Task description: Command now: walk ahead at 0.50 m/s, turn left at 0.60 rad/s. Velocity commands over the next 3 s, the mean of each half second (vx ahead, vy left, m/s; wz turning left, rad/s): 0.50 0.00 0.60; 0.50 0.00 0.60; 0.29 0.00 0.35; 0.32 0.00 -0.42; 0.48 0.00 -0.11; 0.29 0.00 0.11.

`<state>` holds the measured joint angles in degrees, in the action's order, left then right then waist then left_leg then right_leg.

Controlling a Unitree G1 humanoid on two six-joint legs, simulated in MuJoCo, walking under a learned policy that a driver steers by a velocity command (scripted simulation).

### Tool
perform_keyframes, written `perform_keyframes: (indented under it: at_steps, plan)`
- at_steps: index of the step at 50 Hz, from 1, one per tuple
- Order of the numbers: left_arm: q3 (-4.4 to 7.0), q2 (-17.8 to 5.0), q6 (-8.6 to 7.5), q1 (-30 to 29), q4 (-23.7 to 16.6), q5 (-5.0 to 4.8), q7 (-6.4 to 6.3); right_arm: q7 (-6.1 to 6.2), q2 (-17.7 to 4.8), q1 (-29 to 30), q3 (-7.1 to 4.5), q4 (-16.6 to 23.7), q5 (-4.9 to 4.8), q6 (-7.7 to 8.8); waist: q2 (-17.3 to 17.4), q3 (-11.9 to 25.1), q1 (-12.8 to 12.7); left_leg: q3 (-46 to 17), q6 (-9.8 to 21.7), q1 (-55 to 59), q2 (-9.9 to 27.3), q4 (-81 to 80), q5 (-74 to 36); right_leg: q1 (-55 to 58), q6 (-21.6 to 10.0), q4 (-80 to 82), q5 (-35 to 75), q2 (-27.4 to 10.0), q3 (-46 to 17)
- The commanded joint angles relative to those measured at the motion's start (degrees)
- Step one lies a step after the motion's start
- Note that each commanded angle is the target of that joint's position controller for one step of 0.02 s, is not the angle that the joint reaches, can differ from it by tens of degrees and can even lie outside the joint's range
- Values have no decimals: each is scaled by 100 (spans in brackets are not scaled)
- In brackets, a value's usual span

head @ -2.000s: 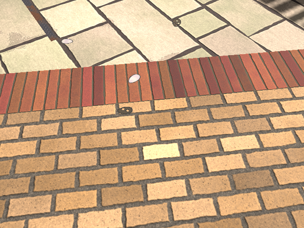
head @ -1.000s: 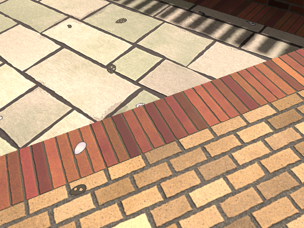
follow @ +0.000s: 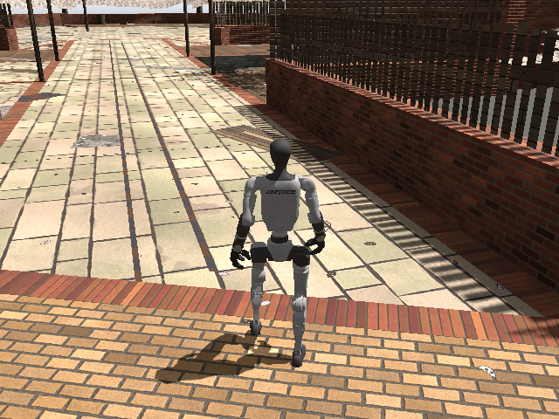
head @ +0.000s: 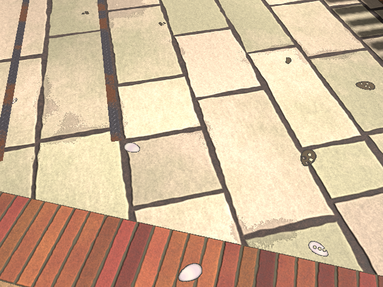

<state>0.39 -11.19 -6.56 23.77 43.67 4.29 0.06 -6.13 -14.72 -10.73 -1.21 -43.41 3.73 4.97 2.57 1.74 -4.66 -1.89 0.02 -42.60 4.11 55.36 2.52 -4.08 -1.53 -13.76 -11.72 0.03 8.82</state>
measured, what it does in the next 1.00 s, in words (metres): walks ahead, turning left: left foot, then right foot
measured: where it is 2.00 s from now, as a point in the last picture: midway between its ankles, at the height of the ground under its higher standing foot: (134, 208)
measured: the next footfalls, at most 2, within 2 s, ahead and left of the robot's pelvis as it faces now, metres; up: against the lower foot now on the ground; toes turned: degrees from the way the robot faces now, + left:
left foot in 0.22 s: +0.30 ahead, +0.17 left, +0.00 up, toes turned +10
right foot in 0.66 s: +0.58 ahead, +0.03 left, +0.00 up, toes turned +24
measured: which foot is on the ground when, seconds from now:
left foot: up 0.00-0.20, down 0.22-0.66, up 0.68-1.00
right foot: down 0.00-0.26, up 0.28-0.64, down 0.66-1.00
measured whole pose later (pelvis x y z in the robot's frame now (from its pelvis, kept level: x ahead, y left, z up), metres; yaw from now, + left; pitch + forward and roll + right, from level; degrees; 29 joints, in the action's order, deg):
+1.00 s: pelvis +0.55 +0.13 +0.00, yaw +36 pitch +2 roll -2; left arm 0.6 -13.5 -7.7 25.6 51.4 4.1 -1.0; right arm -5.8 -14.3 -8.0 -1.0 -43.5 3.5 4.0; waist 1.4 2.8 -6.1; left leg -1.7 -0.4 -42.6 4.7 51.0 -0.2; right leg -0.8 -1.9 -11.5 -12.4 0.4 12.2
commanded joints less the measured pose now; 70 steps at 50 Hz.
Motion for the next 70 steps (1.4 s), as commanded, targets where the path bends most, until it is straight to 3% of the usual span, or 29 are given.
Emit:
perform_keyframes:
  at_steps: [1, 8, 11, 12, 13, 14, 15, 16, 18, 21, 25, 30, 32, 33, 34, 35, 36, 39, 45, 57, 61, 62, 63, 64, 65, 66, 67, 69, 70]
  plan:
    - [175, -844, -103, -244, -246, 72, 56, -45, -186, 280, 35, 319, -33, 35, -585, -261, 188, -20, 67, -139, 168, -743, -774, 53, -1144, 748, 1599, -1584, -388]
    - [209, -1124, -40, 182, 372, 29, 77, 82, -318, 983, -15, 618, -26, -29, -703, -615, 105, 399, 489, 307, -184, -1874, 24, 1049, -860, 346, 2385, -1832, 190]
    - [308, -1531, -32, 35, 458, 80, 45, 201, -775, 365, -243, 592, -197, 95, -725, -162, 696, 859, 885, 2279, -961, -2310, -8, 699, -610, -1174, 4844, -1594, 718]
    - [216, -1279, -72, 220, 483, 289, 98, 334, -1097, -617, -417, 318, -172, 128, -449, 593, 961, 502, 1255, 4171, -940, -1782, -499, -359, -284, -2604, 4400, -1346, 817]
    - [-87, -526, -152, 869, 184, 480, 223, 499, -1406, -2097, -514, 55, -229, 45, 671, 2476, 1085, -2029, 2604, 7547, 415, -1934, -408, -2566, 301, -4517, 1569, -686, 432]
    - [-50, -724, -140, 112, 238, 142, 448, 480, -1222, -2895, -409, -291, -97, -5, 164, 2384, 1643, -4043, 2742, 7813, 1232, -3220, -80, -3678, 348, -5864, -1854, 219, -452]
    - [-20, -677, -130, -1168, -94, -127, 460, 471, -1316, -2934, -519, -557, -19, 125, 24, 667, 1867, -3382, 1975, 6813, 1021, -3591, 566, -4847, 121, -6318, -1624, 21, -1248]
    - [31, -885, -167, -1576, -216, -73, 316, 451, -1174, -2338, -484, -507, -159, 199, 260, -61, 1621, -2822, 1797, 5443, 842, -3668, 867, -4873, 84, -6414, -1303, -300, -1381]
    - [-13, -779, -97, -1189, -221, 168, 74, 378, -406, -1279, -146, -374, -231, 275, 254, -22, 708, -2204, 1757, 3423, 608, -3869, 604, -3594, -35, -5815, -788, -619, -1489]
    - [-102, -628, 122, -919, -254, 41, -5, 312, -422, -186, -56, 39, -136, 294, 47, -61, 141, -1897, 1702, 1791, 382, -4482, 1100, -2690, 96, -4960, -776, -587, -1273]
    - [-280, -381, 263, -1623, -433, -60, 97, 120, -918, -627, -228, -69, 4, 287, -23, -317, 516, -1460, 1535, 1133, 49, -4404, 797, -1826, 379, -2877, 465, -373, -846]
    - [-175, -784, 67, -2333, -644, -118, 63, 27, -996, -1187, -297, -42, 19, 111, 96, -106, 787, -2054, 1430, 2342, 285, -3469, 162, -1736, 264, -1953, 959, -24, -843]
    - [-12, -1134, -81, -1640, -479, -218, -42, 72, -864, -1048, -264, 22, 73, 115, -48, 32, 343, -2117, 1005, 2013, -6, -2655, -217, -532, -151, -1756, 1120, -61, -851]
    - [106, -1419, -156, -479, -197, -258, -105, 80, -486, -917, -151, 117, 92, 185, -661, 733, -134, -1691, 551, 1537, -517, -1225, -94, 868, -822, -1720, 1563, -784, -1591]
    - [172, -1761, -164, 720, -32, -193, -106, 139, 319, -1844, 42, 228, 154, 293, -2031, 2188, 21, -827, 2, 309, -1545, 744, 3202, 3130, -2430, -1453, 3349, -2287, -3709]
    - [173, -1649, -65, 836, 26, -95, -16, 73, -123, -1620, -43, 270, 44, 296, -1682, 1786, -203, -862, -63, -1244, -1250, 2217, 3462, 3209, -2512, -782, 1332, -2795, -5293]
    - [150, -1327, -65, 220, -53, -142, 20, 158, -529, -1035, -160, 175, 32, 251, -834, 415, -103, -812, -26, -1725, -764, 2753, 2595, 1826, -1899, -572, -79, -2519, -4587]
    - [-184, -261, -29, -817, -238, -250, -92, 349, -224, -650, -44, 31, 205, 93, -621, 217, 368, -574, -40, -337, 121, 1896, 1322, -99, -1316, 193, 148, -1786, -2770]
    - [152, -862, -218, -362, 167, -11, -214, 37, -93, -70, 0, 162, -25, 22, -453, -12, 229, -117, -159, -211, 190, 131, 184, 70, -1420, 608, 2344, -1601, -969]
    - [243, -1274, -153, -21, 739, -8, -34, 34, -154, 908, -33, 684, -41, -143, -789, -747, 76, 500, 335, 271, -156, -1462, 434, 1231, -1029, 294, 3433, -1850, 402]
    - [399, -1661, -115, -307, 550, 59, -44, 217, -876, -420, -419, 359, -197, 120, -659, -21, 815, 1119, 860, 3412, -1142, -2448, -520, 254, -425, -2023, 5429, -1265, 896]
    - [217, -1053, -137, 17, 547, 239, 70, 461, -1269, -1499, -609, 106, -1, 153, 145, 965, 1056, 123, 1690, 5767, -466, -1963, -2971, -1342, 145, -3772, 2784, -913, 759]
    - [-45, -183, -141, 1108, 352, 256, 272, 518, -1560, -2062, -583, 110, 42, 79, 916, 3282, 499, -2893, 3373, 8033, 1489, -2336, -4324, -2350, 530, -5340, -2745, -41, -264]
    - [119, -750, -101, -569, 155, -225, 389, 464, -1178, -2317, -577, -113, 163, 163, -282, 1371, 1381, -3022, 2714, 6626, 1502, -3163, -3914, -3516, 378, -5627, -2449, 124, -1161]
    - [151, -840, -79, -1354, -146, -282, 381, 502, -1225, -1910, -637, -188, -40, 231, -55, 288, 1183, -2019, 2271, 5376, 1312, -3254, -3483, -3815, 249, -5729, -2341, -288, -1191]
    - [250, -1172, -15, -1188, -11, -126, 253, 523, -886, -1473, -538, -142, -284, 179, -36, 314, 857, -1570, 2159, 4473, 1207, -3307, -3477, -3320, 307, -5807, -2381, -667, -1102]
    - [173, -923, 44, -804, 111, 30, 190, 528, -501, -1044, -360, -98, -400, 130, 33, 272, 432, -1089, 1919, 3471, 982, -3600, -3003, -2646, 249, -5252, -2134, -958, -1215]
    - [8, -310, 167, -89, 500, 75, 308, 498, -298, -542, -216, 79, -169, 96, -28, 85, 10, -450, 1547, 1719, 641, -4264, -2308, -1354, 144, -5130, -572, -772, -1156]
    - [201, -645, 579, 290, 788, -561, 142, 540, -278, -276, -208, 106, -287, 0, -582, 161, 20, -38, 1395, 1790, 707, -4145, -3672, -862, 271, -5025, -221, -271, -826]
Over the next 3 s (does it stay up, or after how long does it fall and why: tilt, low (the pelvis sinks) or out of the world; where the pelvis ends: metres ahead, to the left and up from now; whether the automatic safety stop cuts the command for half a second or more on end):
stays up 1.27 0.62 -0.17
